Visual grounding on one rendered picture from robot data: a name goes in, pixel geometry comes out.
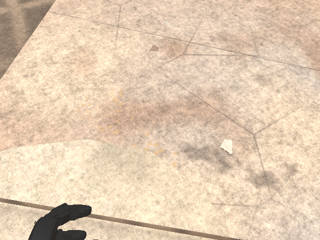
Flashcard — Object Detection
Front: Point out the robot left hand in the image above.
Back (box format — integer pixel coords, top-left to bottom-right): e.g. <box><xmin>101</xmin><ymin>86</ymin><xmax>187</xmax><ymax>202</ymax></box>
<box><xmin>28</xmin><ymin>203</ymin><xmax>98</xmax><ymax>240</ymax></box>

